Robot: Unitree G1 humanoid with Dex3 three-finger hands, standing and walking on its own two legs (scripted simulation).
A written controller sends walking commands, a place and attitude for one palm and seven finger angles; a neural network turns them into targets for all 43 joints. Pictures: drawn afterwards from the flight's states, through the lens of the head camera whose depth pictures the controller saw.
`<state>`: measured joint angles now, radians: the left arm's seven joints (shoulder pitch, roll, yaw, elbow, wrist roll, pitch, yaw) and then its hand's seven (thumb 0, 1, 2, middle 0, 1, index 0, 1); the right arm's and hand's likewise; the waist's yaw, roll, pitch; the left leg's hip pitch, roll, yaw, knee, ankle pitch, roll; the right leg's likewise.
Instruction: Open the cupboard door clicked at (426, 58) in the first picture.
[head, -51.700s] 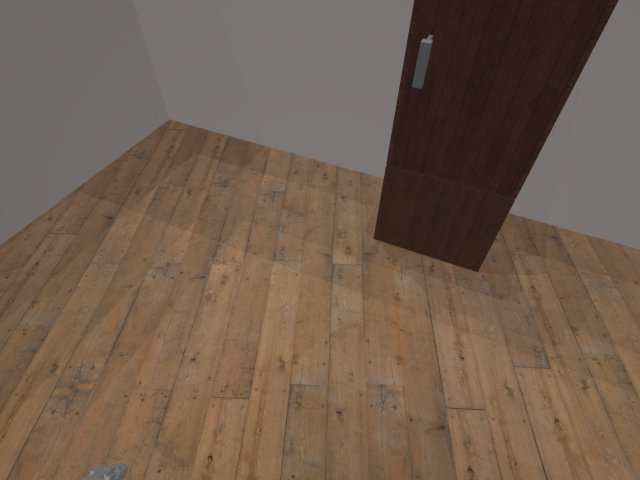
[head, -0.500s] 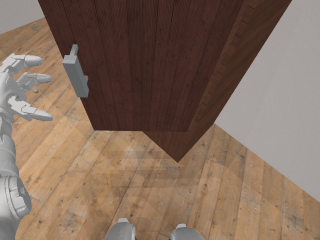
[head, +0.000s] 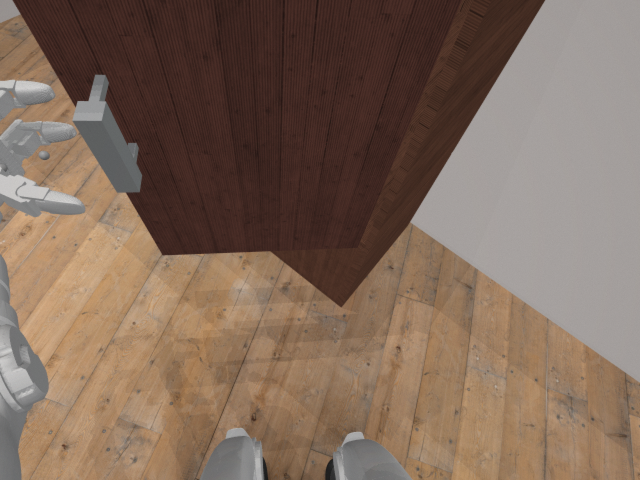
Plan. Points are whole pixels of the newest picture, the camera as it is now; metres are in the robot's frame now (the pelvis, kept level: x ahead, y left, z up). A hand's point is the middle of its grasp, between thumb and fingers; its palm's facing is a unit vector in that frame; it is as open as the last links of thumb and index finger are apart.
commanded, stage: move the hooked fingers beside the handle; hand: left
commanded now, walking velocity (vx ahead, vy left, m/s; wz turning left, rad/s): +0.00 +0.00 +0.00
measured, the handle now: (115, 136) +0.50 +0.21 +0.09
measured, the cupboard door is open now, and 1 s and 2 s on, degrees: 44 44 44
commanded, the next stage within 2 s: slide the fingers in behind the handle in 0.54 s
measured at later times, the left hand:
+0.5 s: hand (31, 165) +0.45 +0.29 +0.09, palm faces +0.04 -1.00 -0.01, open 14.0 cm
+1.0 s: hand (55, 162) +0.46 +0.27 +0.09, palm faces +0.02 -1.00 -0.01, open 14.0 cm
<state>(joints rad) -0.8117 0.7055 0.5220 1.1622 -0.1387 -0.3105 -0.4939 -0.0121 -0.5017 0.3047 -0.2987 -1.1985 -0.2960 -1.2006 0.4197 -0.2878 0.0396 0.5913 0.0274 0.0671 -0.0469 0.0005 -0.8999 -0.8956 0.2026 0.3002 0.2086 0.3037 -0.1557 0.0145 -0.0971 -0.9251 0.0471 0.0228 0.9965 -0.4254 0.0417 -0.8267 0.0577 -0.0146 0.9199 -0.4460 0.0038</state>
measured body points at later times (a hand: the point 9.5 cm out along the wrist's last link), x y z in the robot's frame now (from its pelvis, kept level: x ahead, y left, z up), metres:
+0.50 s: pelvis +0.00 +0.00 +0.00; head +0.11 +0.03 +0.43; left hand +0.45 +0.34 +0.10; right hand +0.05 -0.28 -0.10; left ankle +0.02 +0.09 -0.68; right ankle -0.01 -0.13 -0.68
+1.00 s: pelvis +0.00 +0.00 +0.00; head +0.11 +0.03 +0.44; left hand +0.45 +0.32 +0.09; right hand +0.02 -0.27 -0.10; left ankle +0.02 +0.09 -0.68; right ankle -0.01 -0.13 -0.68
